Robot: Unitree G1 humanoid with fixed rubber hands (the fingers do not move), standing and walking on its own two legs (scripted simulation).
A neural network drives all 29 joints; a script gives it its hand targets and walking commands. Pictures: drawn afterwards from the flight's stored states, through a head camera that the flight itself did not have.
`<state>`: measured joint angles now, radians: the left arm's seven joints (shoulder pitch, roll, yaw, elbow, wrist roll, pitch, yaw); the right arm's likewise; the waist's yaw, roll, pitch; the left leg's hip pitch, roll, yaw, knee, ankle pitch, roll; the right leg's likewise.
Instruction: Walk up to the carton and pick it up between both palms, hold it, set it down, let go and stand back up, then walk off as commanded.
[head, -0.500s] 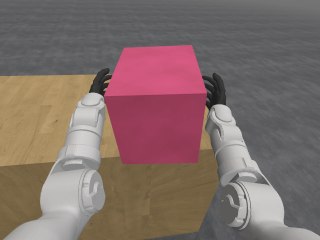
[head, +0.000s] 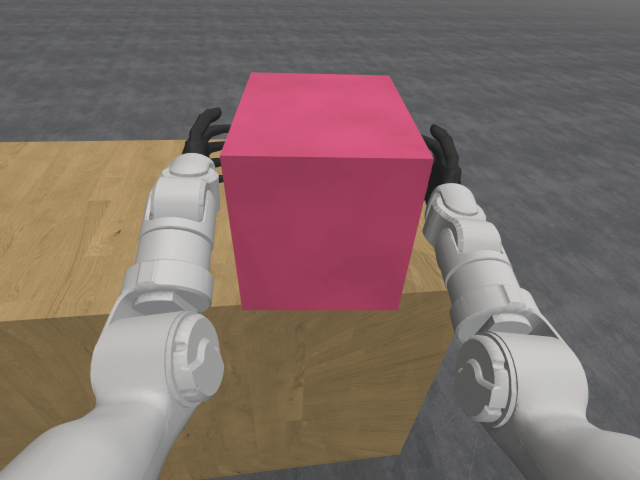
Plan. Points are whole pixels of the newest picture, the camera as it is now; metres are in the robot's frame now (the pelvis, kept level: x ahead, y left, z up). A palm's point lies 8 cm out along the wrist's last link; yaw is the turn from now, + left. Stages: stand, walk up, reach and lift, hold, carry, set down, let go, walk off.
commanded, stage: reach and lift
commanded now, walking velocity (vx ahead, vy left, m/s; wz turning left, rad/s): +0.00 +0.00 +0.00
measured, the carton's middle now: (320, 185) +0.47 -0.02 +0.18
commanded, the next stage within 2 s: hold in 1.30 s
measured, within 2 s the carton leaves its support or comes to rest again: neither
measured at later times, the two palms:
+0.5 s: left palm (175, 167) +0.38 +0.15 +0.26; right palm (441, 176) +0.39 -0.15 +0.24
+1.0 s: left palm (165, 163) +0.41 +0.17 +0.25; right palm (421, 146) +0.42 -0.13 +0.27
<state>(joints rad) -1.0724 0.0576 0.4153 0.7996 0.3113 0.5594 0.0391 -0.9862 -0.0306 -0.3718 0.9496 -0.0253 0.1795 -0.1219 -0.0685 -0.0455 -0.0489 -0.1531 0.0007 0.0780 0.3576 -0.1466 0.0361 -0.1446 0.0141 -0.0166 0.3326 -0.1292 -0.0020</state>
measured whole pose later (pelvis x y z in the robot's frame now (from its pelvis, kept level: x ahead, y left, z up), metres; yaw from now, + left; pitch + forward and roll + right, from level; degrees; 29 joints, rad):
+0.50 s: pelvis +0.00 +0.00 +0.00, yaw +0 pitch -6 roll +0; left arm -0.89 0.03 0.31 0.35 0.31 0.81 0.04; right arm -0.95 -0.08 -0.15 0.80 0.18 0.32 -0.14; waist -0.06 -0.01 -0.06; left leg -0.12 0.00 0.08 0.36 -0.15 0.03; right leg -0.11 0.02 -0.02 0.33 -0.13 -0.01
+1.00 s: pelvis +0.02 -0.01 +0.00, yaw +0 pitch -4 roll +0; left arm -0.91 0.09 0.31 0.40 0.29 0.82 -0.01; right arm -1.03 -0.08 -0.15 0.80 0.21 0.41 -0.19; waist -0.06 -0.08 -0.07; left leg -0.11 0.01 0.06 0.36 -0.18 0.02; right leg -0.10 0.02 -0.02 0.33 -0.16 -0.01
